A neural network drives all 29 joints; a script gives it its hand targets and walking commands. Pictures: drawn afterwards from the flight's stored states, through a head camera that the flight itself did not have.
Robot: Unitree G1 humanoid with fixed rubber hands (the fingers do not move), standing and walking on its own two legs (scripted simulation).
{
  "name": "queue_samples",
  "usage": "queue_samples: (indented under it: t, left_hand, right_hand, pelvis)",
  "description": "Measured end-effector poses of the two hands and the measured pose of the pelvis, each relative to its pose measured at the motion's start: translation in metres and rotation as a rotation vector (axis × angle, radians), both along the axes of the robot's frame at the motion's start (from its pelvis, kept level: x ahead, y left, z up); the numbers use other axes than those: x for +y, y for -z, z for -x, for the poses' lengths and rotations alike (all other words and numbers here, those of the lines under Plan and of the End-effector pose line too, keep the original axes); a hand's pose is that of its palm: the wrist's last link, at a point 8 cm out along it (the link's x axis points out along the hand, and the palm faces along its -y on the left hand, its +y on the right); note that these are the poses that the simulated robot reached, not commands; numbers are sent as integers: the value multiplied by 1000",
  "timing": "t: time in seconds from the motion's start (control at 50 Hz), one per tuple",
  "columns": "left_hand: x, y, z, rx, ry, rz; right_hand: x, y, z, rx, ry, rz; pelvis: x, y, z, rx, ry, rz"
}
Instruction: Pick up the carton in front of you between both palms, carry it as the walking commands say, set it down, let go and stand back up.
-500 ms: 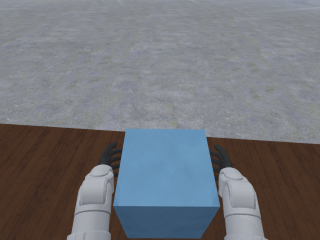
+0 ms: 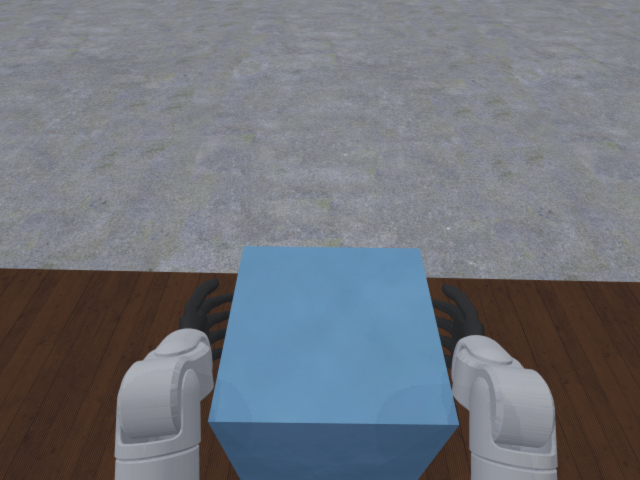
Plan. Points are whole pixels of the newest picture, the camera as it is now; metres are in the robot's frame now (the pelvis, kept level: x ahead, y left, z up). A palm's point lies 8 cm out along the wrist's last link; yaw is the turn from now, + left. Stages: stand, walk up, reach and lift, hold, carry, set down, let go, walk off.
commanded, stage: carry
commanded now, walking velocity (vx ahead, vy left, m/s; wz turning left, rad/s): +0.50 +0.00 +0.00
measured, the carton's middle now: (329, 374) +0.27 +0.00 +0.01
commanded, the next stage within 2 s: none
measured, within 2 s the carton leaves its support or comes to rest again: neither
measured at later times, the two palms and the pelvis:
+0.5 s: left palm (248, 173) +0.57 +0.13 +0.09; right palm (428, 172) +0.59 -0.17 +0.09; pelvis +0.31 -0.04 +0.00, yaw +2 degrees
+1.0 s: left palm (259, 74) +0.95 +0.15 +0.10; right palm (389, 74) +0.94 -0.15 +0.10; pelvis +0.63 +0.00 -0.01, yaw +1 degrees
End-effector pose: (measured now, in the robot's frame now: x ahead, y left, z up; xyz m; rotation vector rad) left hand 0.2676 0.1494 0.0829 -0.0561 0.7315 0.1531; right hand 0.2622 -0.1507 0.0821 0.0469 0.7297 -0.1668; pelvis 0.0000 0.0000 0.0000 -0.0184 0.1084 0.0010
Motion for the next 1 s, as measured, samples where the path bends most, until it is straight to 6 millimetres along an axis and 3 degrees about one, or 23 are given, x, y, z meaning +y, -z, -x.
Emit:
queue_samples:
  t: [0.08, 0.18, 0.26, 0.34, 0.44, 0.5, 0.64, 0.72, 0.86, 1.0]
  left_hand:
    - [-18, -2, -55, -28, 16, -5]
    - [-35, 9, -120, -48, -11, -20]
    - [-33, 15, -153, 29, -60, -20]
    - [-27, 3, -191, 23, -98, -25]
    - [-23, -12, -258, -35, -93, -28]
    - [-21, -11, -303, -51, -69, -27]
    - [-5, 26, -417, -37, -11, 6]
    - [-1, 35, -469, 41, 25, 6]
    - [4, 14, -562, -1, 30, 18]
    - [4, -15, -678, -96, 19, -27]
  right_hand:
    - [-18, -3, -51, -27, 24, -14]
    - [-35, 12, -127, -48, -4, -30]
    - [-32, 16, -174, 30, -42, -40]
    - [-26, 7, -224, 23, -90, -33]
    - [-22, -5, -287, -36, -90, -31]
    - [-20, -5, -324, -52, -71, -24]
    - [-5, 21, -423, -38, -19, 14]
    - [-1, 29, -464, 41, 19, 12]
    - [4, 7, -554, 0, 37, 11]
    - [4, -20, -682, -95, -26, 39]
  pelvis:
    - [-13, 6, -48, -10, -6, 1]
    - [-36, 26, -114, -37, -42, 4]
    - [-47, 11, -155, -26, -61, -19]
    - [-50, -1, -200, -16, -55, -44]
    - [-44, -5, -264, -16, -41, -57]
    - [-36, 0, -308, -22, -37, -53]
    - [-7, 31, -420, -62, 4, -47]
    - [5, 20, -463, -54, 23, -26]
    - [11, 1, -543, -39, 9, 5]
    - [1, 6, -634, -43, -17, -5]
